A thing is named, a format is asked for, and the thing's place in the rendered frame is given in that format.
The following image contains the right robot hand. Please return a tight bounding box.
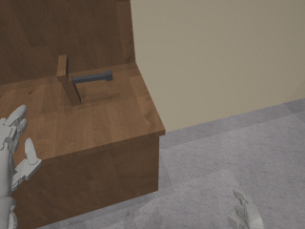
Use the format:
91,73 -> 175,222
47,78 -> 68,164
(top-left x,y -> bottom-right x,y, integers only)
228,188 -> 266,229

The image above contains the left robot hand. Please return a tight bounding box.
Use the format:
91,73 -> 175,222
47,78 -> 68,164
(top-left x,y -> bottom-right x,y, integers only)
0,104 -> 42,198

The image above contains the counter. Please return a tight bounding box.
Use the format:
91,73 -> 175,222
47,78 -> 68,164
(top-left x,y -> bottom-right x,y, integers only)
0,0 -> 166,229

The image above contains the tap lever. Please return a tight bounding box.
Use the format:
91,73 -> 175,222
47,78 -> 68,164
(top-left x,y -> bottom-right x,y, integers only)
71,70 -> 113,84

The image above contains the left robot forearm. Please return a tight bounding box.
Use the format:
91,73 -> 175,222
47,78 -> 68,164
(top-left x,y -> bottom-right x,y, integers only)
0,197 -> 19,229

